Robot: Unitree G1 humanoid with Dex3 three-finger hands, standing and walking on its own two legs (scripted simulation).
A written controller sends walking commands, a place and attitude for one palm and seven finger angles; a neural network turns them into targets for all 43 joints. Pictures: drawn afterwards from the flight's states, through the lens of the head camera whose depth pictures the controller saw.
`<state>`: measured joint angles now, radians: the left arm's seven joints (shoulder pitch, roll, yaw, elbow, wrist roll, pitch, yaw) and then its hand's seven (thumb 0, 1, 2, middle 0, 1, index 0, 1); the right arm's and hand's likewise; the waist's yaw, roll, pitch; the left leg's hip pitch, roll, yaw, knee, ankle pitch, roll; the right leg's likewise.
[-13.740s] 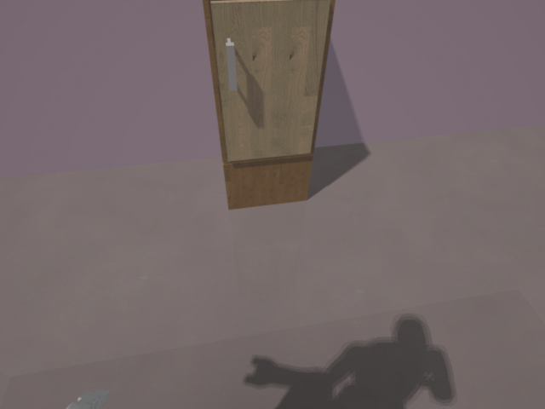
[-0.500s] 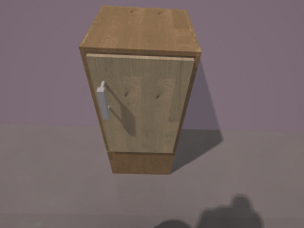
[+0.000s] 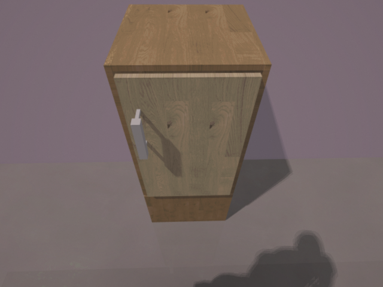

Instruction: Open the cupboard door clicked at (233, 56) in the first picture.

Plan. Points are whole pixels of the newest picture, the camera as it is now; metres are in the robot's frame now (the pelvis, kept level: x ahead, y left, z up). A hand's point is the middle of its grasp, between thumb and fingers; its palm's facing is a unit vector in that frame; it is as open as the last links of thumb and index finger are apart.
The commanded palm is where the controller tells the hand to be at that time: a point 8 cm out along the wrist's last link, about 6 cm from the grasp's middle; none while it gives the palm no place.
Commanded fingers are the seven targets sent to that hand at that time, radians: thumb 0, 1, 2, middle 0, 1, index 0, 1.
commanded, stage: come to a stop and stand still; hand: left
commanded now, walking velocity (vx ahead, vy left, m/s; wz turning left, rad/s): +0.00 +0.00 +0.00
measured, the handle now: (141, 134) +0.50 +0.18 -0.01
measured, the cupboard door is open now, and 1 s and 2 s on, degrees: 0 0 0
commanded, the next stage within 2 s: look again from close up in 0.18 s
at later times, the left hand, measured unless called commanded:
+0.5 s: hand out of the picture -0.02 +0.15 -0.17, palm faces +0.01 -0.98 -0.19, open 7.4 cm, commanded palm none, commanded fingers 0.00 0.90 0.90 -0.20 -0.30 -0.20 -0.30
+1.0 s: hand out of the picture +0.07 +0.15 -0.12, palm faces +0.20 -0.94 -0.26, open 7.3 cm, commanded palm +0.09 +0.18 -0.06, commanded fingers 0.00 0.76 0.84 -0.21 -0.39 -0.21 -0.39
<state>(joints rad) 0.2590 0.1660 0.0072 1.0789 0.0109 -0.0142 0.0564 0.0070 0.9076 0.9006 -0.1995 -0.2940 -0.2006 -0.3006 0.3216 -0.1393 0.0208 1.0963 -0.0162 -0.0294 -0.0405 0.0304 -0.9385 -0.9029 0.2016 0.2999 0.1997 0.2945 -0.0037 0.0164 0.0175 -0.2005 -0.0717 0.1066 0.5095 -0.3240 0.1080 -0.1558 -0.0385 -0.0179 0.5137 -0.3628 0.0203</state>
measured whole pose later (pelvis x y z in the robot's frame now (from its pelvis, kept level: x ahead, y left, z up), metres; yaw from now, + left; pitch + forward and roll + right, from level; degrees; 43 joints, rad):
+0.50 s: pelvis -0.01 -0.02 +0.01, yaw +0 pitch -1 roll +0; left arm 0.29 0.14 -0.01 1.11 0.02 0.00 0.04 0.01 0.91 0.90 -0.20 -0.29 -0.20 -0.30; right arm 0.27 -0.16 0.02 1.12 -0.01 -0.03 -0.03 0.01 -0.91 -0.90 0.20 0.30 0.20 0.29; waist 0.01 -0.01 0.04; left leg -0.16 -0.06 0.11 0.44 -0.28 0.08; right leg -0.13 -0.02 -0.02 0.48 -0.34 0.01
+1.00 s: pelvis -0.02 -0.05 +0.00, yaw +0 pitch +1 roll +2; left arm 0.46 0.19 0.02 0.50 -0.08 0.02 0.12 0.04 0.94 0.89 -0.21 -0.30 -0.21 -0.31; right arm 0.33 -0.18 0.01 0.98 0.03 -0.16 -0.06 0.02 -0.92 -0.90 0.20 0.30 0.20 0.29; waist 0.01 -0.01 0.01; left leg -0.21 -0.03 0.09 0.46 -0.26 0.03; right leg -0.19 0.00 -0.04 0.53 -0.35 -0.04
